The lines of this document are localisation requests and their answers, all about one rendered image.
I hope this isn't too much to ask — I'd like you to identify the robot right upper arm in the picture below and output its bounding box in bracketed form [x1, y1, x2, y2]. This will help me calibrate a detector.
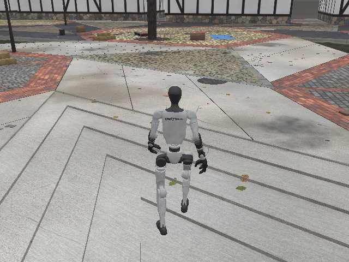
[186, 110, 200, 141]

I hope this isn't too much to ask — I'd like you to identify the left robot hand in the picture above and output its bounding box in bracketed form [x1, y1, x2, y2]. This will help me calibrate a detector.
[148, 144, 161, 154]

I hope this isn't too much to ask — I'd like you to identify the robot left upper arm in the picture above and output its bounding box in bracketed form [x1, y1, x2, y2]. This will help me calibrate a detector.
[149, 109, 164, 139]

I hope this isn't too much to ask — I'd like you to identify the robot left forearm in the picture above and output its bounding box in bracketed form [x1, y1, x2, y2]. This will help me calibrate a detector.
[148, 130, 155, 147]

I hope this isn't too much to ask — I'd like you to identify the right robot hand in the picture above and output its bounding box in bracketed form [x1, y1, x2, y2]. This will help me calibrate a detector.
[195, 158, 208, 174]

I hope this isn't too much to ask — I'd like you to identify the robot right forearm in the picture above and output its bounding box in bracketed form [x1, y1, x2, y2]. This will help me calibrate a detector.
[194, 133, 206, 160]

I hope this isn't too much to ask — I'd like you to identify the robot left thigh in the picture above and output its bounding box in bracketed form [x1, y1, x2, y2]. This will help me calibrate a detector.
[155, 153, 167, 198]

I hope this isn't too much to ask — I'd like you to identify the left robot shin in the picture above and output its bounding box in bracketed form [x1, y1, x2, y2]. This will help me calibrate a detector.
[157, 189, 166, 228]

